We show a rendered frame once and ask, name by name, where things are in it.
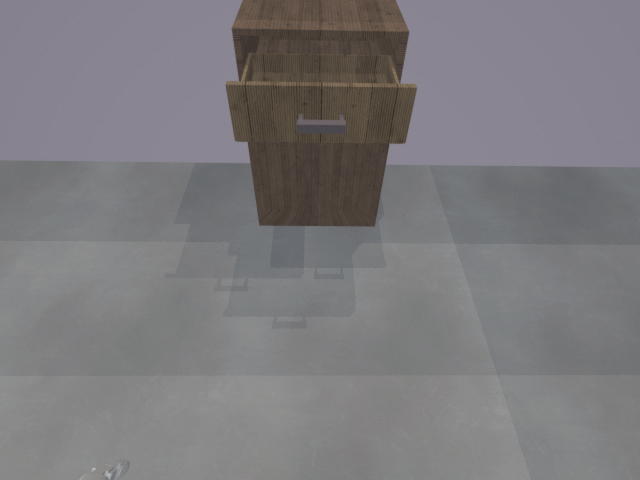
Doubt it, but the robot left hand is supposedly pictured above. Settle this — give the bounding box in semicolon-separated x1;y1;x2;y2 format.
79;460;130;480

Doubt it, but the cabinet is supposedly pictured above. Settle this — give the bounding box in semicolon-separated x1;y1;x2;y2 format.
232;0;409;226

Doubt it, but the handle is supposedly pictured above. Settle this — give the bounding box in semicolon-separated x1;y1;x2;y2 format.
297;114;346;134

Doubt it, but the drawer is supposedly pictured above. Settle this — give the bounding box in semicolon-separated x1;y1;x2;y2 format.
226;53;417;144

